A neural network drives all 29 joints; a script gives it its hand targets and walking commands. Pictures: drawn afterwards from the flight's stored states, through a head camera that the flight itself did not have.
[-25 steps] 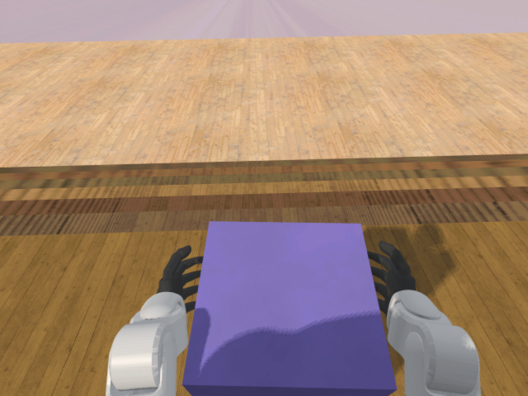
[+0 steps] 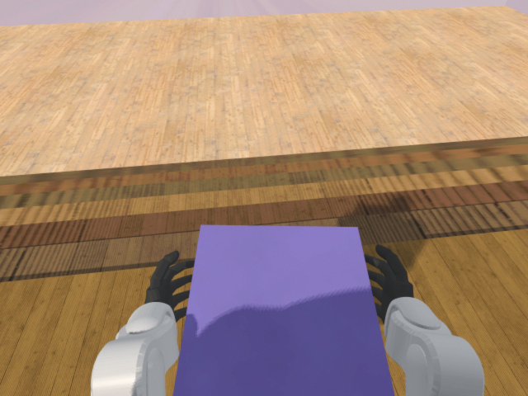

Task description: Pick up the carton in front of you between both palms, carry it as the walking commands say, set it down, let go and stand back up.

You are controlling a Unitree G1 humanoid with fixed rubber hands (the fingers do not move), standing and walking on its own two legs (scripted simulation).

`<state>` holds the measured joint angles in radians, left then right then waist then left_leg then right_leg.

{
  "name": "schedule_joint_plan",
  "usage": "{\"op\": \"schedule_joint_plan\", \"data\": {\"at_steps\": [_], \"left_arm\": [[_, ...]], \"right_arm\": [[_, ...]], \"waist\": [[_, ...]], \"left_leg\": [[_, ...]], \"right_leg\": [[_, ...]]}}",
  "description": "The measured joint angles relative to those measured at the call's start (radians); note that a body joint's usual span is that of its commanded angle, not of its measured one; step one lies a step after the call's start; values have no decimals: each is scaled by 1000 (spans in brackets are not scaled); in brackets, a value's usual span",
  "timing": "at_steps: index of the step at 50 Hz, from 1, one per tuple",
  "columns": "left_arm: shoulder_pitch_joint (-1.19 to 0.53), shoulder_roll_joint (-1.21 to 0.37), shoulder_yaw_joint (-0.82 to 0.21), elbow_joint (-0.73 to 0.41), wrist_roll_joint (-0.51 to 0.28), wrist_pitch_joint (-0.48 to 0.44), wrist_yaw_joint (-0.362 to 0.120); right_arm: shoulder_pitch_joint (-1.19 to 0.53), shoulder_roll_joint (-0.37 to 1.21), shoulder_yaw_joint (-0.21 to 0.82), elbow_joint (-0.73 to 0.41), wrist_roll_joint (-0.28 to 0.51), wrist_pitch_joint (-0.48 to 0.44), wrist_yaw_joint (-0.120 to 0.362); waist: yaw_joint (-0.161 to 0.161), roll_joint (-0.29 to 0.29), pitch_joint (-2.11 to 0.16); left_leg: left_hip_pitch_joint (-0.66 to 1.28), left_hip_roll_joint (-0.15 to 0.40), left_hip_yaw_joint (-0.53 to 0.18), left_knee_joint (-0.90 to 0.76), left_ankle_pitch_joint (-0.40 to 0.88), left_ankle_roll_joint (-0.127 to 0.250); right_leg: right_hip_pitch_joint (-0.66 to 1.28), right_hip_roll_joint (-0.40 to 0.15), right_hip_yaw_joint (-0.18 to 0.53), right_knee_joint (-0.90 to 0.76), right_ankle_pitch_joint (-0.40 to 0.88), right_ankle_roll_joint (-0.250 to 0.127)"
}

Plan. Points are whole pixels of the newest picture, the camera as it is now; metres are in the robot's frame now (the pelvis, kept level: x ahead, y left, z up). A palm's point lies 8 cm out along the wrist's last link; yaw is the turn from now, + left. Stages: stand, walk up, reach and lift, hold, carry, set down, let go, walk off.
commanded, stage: carry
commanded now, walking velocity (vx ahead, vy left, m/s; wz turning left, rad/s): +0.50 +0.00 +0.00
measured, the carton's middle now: (276, 333) +0.23 -0.01 +0.02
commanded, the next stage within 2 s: none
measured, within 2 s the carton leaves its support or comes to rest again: neither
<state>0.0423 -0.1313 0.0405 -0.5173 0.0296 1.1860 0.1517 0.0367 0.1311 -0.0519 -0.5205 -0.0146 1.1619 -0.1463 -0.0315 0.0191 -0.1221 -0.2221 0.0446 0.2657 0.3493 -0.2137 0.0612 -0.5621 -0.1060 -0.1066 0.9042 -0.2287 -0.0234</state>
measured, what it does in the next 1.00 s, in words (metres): walks ahead: right foot, then left foot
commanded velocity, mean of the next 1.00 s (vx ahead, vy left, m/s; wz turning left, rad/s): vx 0.50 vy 0.00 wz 0.00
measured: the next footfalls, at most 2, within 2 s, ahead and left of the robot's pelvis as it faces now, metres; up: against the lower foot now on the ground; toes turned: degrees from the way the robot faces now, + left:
right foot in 0.20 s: +0.30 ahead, -0.13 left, +0.00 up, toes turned -12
left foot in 0.64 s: +0.59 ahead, +0.12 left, +0.00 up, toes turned +14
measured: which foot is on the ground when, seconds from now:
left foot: down 0.00-0.24, up 0.26-0.62, down 0.64-1.00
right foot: up 0.00-0.18, down 0.20-0.64, up 0.66-1.00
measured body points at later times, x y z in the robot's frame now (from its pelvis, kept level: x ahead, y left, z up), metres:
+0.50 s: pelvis +0.32 -0.02 +0.00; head +0.32 -0.04 +0.45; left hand +0.55 +0.15 +0.08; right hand +0.58 -0.15 +0.08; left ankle +0.41 +0.13 -0.70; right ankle +0.26 -0.12 -0.75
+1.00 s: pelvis +0.60 +0.03 -0.02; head +0.63 +0.01 +0.43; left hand +0.94 +0.18 +0.08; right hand +0.95 -0.13 +0.08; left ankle +0.55 +0.11 -0.75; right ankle +0.71 -0.08 -0.72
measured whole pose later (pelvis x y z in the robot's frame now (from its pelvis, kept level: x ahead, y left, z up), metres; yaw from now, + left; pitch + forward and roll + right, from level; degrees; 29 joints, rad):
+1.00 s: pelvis +0.60 +0.03 -0.02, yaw +1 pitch +5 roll +0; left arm -0.40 -0.12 0.24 -0.15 0.04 1.06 0.15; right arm -0.46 0.11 -0.22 -0.09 -0.01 1.04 -0.16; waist -0.04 0.03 -0.04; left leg -0.25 0.04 0.22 0.54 -0.37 0.05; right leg -0.61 -0.06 -0.12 0.74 -0.25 -0.07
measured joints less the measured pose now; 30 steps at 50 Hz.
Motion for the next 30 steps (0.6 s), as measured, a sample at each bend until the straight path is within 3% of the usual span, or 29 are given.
{"op": "schedule_joint_plan", "data": {"at_steps": [6, 9, 11, 13, 15, 17, 19, 23, 26, 30], "left_arm": [[26, -3, -6, -61, 14, -2, -10], [38, -4, -1, -66, 8, 9, -10], [25, -3, -4, -50, 4, 11, -10], [4, 0, -13, 10, 5, 3, -10], [3, 0, -14, 42, 4, 4, -10], [20, -3, -11, 35, 4, 0, -10], [34, -4, -6, 24, 2, -10, -10], [29, -3, -10, 5, -3, -26, -10], [8, -1, -14, 2, -8, -29, -10], [-63, 5, 5, 51, -15, -27, -10]], "right_arm": [[-5, -1, 12, -27, 1, -2, 10], [2, 0, 22, -35, -8, 16, 10], [-1, -1, 15, -39, -14, 26, 10], [-6, -2, -6, -13, -19, 32, 10], [-3, -1, -12, 6, -24, 40, 10], [4, -1, -4, 10, -24, 36, 10], [15, 1, 7, 10, -27, 19, 13], [31, 3, 13, -17, -37, -11, 29], [30, 3, 8, -37, -39, -17, 28], [-36, -4, -12, -5, -34, -6, 13]], "waist": [[5, 5, -26], [10, 14, -39], [19, 26, -37], [42, 40, -31], [55, 30, -18], [67, 20, -2], [78, 10, 9], [86, 2, 20], [75, 7, 17], [59, -4, 12]], "left_leg": [[158, -5, -15, -80, -73, -40], [222, 9, -31, -44, -156, -71], [217, 40, -51, 92, -256, -91], [97, 74, -112, 396, -261, -84], [-61, 59, -176, 687, -246, -70], [-186, 57, -191, 804, -186, -61], [-269, 64, -186, 763, -129, -57], [-357, 71, -160, 518, -30, -56], [-371, 70, -137, 354, 65, -49], [-322, 49, -74, 236, 96, -32]], "right_leg": [[-1, -2, -55, -294, 101, 17], [65, 17, -112, -406, 86, 16], [113, 33, -151, -424, 118, -12], [115, 38, -172, -344, 73, -44], [157, 36, -182, -354, 17, -50], [218, 38, -183, -414, 13, -32], [282, 39, -176, -480, 14, -24], [394, 32, -159, -561, -12, -2], [472, 31, -157, -577, -62, 24], [565, 19, -147, -519, -180, 65]]}}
